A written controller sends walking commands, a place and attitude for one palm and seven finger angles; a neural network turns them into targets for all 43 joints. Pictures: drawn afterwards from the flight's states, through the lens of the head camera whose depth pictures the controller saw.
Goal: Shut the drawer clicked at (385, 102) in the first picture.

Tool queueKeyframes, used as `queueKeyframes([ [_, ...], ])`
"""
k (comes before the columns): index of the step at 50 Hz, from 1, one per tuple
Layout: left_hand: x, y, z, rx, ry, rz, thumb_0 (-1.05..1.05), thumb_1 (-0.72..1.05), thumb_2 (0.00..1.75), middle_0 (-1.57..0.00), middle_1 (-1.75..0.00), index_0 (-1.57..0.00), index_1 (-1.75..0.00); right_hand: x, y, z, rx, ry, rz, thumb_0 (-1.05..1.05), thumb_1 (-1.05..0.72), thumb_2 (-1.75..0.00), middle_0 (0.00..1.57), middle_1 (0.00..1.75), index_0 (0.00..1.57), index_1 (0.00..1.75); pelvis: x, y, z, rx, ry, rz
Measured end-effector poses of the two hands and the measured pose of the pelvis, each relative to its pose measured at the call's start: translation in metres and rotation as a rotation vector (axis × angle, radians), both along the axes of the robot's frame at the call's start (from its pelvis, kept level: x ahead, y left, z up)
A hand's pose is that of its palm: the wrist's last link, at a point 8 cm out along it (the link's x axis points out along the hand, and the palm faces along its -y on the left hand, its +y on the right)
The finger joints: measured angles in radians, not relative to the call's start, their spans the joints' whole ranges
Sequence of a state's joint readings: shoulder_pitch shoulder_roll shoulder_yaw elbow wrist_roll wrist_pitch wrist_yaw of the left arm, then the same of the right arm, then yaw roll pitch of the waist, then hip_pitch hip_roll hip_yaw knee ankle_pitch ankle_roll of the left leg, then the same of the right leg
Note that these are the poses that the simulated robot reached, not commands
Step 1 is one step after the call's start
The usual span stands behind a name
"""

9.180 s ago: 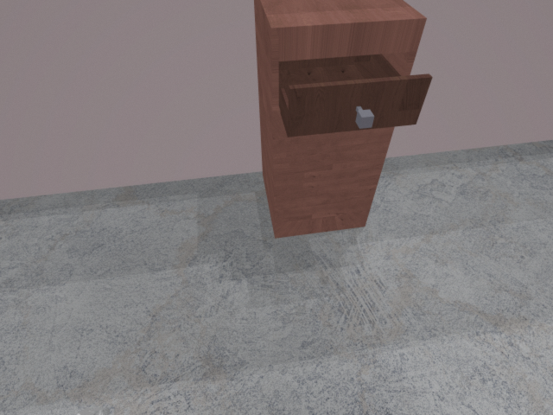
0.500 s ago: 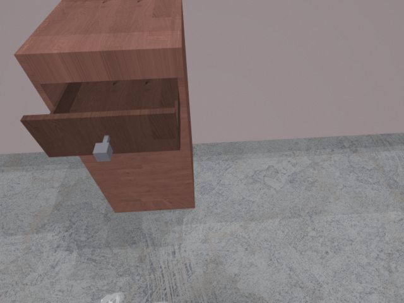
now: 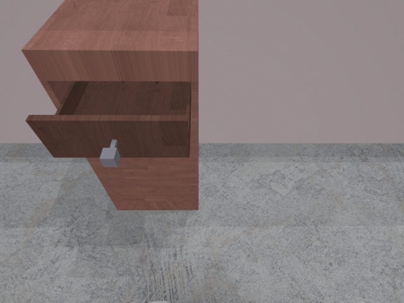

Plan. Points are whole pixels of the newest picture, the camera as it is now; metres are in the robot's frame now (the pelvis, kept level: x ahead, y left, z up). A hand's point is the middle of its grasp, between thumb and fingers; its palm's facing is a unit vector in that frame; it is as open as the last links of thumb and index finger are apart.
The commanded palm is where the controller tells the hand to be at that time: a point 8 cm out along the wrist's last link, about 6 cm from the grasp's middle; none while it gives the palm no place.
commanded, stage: come to a stop and stand still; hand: left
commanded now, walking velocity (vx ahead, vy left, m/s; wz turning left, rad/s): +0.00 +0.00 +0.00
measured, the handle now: (111, 151) +0.44 +0.28 -0.02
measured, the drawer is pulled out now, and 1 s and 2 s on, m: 0.15 0.15 0.15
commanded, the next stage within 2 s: look again from close up in 0.48 s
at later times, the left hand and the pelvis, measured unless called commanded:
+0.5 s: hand out of the picture -0.02 +0.14 -0.17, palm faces +0.05 -0.98 -0.18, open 7.3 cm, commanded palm none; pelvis -0.03 -0.03 +0.01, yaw +1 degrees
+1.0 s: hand out of the picture -0.02 +0.21 -0.17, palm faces +0.01 -0.98 -0.21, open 7.4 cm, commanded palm none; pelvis -0.02 +0.03 +0.00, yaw +0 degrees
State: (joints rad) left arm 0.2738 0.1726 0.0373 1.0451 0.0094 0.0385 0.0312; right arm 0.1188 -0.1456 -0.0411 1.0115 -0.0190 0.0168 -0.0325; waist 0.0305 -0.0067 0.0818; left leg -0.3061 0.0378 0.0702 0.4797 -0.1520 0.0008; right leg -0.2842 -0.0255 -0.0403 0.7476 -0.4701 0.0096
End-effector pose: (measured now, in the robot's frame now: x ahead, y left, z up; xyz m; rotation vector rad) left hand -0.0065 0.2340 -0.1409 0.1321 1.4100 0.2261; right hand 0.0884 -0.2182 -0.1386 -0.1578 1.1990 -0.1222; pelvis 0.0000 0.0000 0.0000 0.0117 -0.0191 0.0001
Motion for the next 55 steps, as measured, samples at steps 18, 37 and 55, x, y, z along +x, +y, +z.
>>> queueKeyframes([
  [18, -0.011, -0.047, 0.004, -0.018, -0.065, -0.034, 0.01, 0.93, 0.90, -0.20, -0.30, -0.20, -0.30, -0.126, -0.042, -0.008, 0.011, 0.221, -0.071, 0.01, -0.91, -0.89, 0.20, 0.29, 0.19, 0.30, -0.026, -0.036, 0.004, -0.010, -0.030, 0.016],
  [37, -0.022, -0.025, -0.010, -0.062, -0.025, -0.081, 0.01, 0.91, 0.90, -0.20, -0.30, -0.20, -0.30, -0.149, 0.011, -0.007, 0.034, 0.218, -0.107, 0.01, -0.90, -0.89, 0.20, 0.29, 0.19, 0.30, -0.025, 0.001, -0.002, -0.042, -0.011, 0.001],
  [55, -0.022, 0.028, 0.000, -0.024, -0.001, -0.079, 0.00, 0.91, 0.90, -0.20, -0.30, -0.20, -0.30, -0.085, 0.022, 0.006, -0.021, 0.108, -0.030, 0.02, -0.92, -0.89, 0.20, 0.29, 0.20, 0.30, -0.014, 0.033, 0.004, -0.014, 0.019, -0.010],
])
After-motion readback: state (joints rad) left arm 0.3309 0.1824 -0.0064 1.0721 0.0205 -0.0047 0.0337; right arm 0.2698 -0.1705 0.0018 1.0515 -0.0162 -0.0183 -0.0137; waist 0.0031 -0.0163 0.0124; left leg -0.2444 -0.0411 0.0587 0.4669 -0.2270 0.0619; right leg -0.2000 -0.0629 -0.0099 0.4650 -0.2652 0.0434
